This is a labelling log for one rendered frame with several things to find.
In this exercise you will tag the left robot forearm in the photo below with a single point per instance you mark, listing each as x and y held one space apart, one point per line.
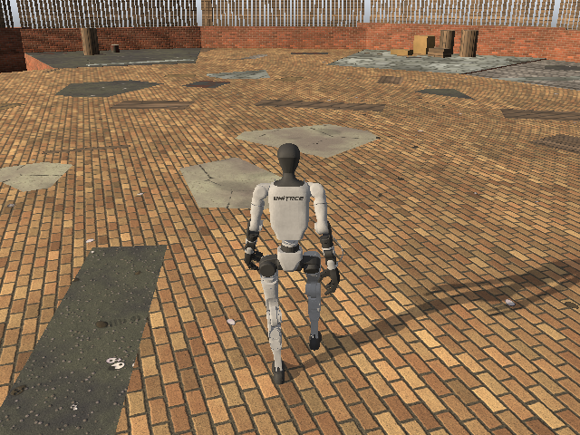
251 239

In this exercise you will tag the robot left hand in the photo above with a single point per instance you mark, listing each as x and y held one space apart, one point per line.
256 256

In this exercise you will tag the robot left upper arm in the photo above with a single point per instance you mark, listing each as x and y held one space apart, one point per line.
257 206

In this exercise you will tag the robot left shin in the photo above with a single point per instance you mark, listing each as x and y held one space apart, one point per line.
275 340

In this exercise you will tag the right robot forearm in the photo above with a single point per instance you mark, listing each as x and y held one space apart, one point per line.
328 248

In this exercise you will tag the robot right upper arm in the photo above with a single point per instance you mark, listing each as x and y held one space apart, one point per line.
320 207

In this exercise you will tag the robot shin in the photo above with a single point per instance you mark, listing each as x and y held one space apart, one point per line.
314 308
275 340

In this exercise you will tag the robot right shin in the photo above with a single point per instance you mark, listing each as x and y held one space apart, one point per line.
314 308

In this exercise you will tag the robot right hand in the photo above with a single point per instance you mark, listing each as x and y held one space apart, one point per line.
334 274

